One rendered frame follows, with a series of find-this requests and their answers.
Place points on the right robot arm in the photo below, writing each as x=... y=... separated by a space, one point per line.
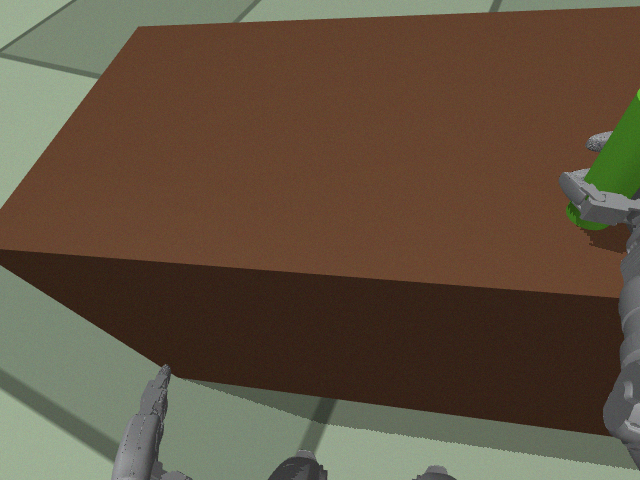
x=621 y=412

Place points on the right robot hand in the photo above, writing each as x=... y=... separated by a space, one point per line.
x=601 y=207

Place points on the left robot hand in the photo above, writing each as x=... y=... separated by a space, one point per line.
x=137 y=455

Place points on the can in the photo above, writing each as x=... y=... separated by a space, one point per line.
x=617 y=167

